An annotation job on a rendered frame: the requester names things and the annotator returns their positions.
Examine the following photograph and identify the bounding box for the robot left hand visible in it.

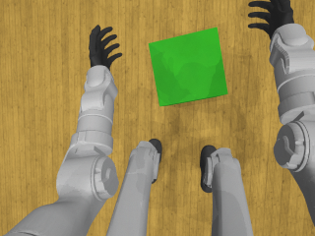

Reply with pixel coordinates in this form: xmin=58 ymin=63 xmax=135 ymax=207
xmin=89 ymin=25 xmax=123 ymax=71

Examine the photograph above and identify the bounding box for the right robot upper arm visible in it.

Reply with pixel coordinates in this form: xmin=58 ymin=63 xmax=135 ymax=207
xmin=273 ymin=120 xmax=315 ymax=226

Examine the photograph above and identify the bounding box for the right robot forearm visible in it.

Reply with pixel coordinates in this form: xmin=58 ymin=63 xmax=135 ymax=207
xmin=269 ymin=23 xmax=315 ymax=125

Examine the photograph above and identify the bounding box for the left robot shin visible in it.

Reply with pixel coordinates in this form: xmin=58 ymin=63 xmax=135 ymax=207
xmin=128 ymin=141 xmax=157 ymax=161

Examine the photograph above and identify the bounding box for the left robot upper arm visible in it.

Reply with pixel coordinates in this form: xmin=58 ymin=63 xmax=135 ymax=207
xmin=3 ymin=154 xmax=119 ymax=236

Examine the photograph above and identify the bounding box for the left robot forearm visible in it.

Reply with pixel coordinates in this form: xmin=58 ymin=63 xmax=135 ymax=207
xmin=56 ymin=65 xmax=118 ymax=194

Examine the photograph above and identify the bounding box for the robot right hand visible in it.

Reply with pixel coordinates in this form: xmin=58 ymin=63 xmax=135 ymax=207
xmin=248 ymin=0 xmax=294 ymax=39

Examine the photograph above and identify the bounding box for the left robot thigh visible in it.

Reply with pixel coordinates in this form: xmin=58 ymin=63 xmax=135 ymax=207
xmin=105 ymin=147 xmax=160 ymax=236

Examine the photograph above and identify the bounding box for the carton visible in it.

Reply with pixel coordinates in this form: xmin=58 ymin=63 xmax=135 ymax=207
xmin=149 ymin=27 xmax=228 ymax=106

